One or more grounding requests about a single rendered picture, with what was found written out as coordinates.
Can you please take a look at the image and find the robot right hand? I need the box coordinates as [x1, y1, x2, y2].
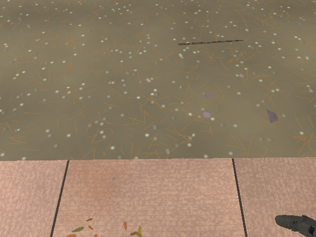
[275, 214, 316, 237]

